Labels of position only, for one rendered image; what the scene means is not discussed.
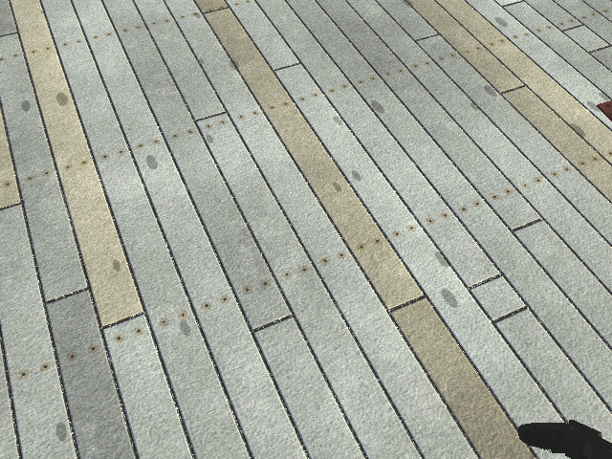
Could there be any robot right hand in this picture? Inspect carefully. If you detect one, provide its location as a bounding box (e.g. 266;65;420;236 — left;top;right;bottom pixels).
517;420;612;459

